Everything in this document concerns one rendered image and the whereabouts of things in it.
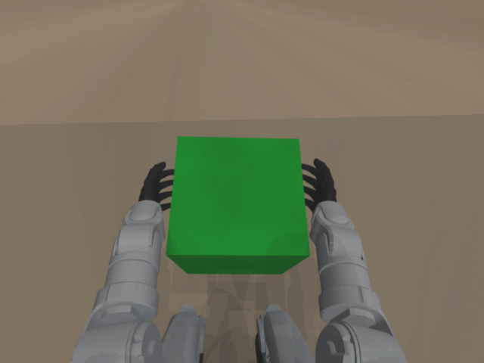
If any carton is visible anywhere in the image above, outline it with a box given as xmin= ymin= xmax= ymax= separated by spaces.
xmin=166 ymin=136 xmax=310 ymax=275

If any right robot thigh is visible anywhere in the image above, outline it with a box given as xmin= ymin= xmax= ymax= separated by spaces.
xmin=256 ymin=310 xmax=315 ymax=363

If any left robot hand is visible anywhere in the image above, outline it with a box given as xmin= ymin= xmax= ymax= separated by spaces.
xmin=138 ymin=162 xmax=175 ymax=211

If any robot right upper arm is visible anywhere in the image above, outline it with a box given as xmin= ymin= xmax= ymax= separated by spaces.
xmin=315 ymin=321 xmax=406 ymax=363

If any robot left upper arm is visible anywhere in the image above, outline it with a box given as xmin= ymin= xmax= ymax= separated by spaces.
xmin=72 ymin=319 xmax=164 ymax=363

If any right robot hand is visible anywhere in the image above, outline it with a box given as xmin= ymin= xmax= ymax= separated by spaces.
xmin=302 ymin=159 xmax=337 ymax=215

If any robot thigh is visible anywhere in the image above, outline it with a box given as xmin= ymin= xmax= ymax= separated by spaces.
xmin=162 ymin=312 xmax=206 ymax=363
xmin=256 ymin=310 xmax=315 ymax=363

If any left robot forearm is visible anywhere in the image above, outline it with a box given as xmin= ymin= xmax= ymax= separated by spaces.
xmin=70 ymin=200 xmax=165 ymax=363

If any left robot thigh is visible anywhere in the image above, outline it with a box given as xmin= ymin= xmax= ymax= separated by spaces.
xmin=162 ymin=312 xmax=206 ymax=363

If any right robot forearm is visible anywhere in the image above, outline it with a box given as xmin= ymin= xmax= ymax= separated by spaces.
xmin=309 ymin=200 xmax=407 ymax=363

